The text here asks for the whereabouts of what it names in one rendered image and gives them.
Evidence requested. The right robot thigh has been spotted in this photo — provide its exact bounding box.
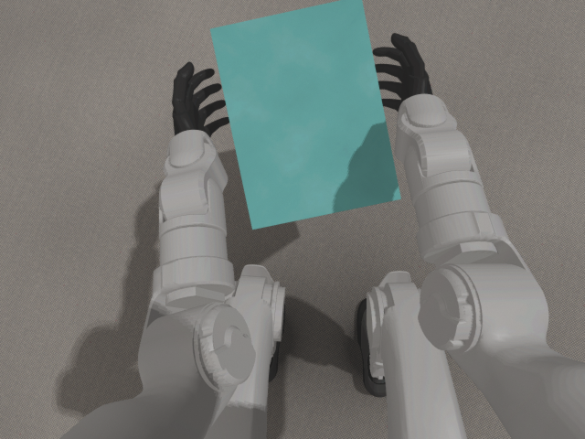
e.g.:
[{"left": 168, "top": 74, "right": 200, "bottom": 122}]
[{"left": 367, "top": 283, "right": 467, "bottom": 439}]

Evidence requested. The robot left hand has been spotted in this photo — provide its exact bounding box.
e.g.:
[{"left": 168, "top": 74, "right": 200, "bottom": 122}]
[{"left": 172, "top": 62, "right": 229, "bottom": 137}]

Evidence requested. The right robot upper arm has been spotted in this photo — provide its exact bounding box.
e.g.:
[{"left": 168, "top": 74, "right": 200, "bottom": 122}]
[{"left": 418, "top": 263, "right": 585, "bottom": 439}]

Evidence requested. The carton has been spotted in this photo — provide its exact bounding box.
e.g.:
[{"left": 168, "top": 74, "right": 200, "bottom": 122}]
[{"left": 210, "top": 0, "right": 401, "bottom": 230}]

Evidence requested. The robot right hand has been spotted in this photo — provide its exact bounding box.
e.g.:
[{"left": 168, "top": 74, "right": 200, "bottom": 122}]
[{"left": 373, "top": 33, "right": 433, "bottom": 112}]

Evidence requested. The left robot forearm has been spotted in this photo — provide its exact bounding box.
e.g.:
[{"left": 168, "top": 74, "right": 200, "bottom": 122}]
[{"left": 138, "top": 130, "right": 235, "bottom": 369}]

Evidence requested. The left robot thigh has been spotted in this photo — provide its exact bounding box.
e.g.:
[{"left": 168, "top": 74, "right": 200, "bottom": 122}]
[{"left": 204, "top": 275, "right": 285, "bottom": 439}]

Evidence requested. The left robot upper arm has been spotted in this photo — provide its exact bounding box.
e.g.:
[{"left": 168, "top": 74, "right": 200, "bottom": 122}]
[{"left": 59, "top": 302, "right": 256, "bottom": 439}]

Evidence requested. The robot thigh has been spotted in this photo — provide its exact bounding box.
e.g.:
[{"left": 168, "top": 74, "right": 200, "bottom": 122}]
[
  {"left": 367, "top": 283, "right": 467, "bottom": 439},
  {"left": 204, "top": 275, "right": 285, "bottom": 439}
]

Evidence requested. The right robot forearm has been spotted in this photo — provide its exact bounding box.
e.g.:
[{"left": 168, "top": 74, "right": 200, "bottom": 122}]
[{"left": 394, "top": 94, "right": 548, "bottom": 306}]

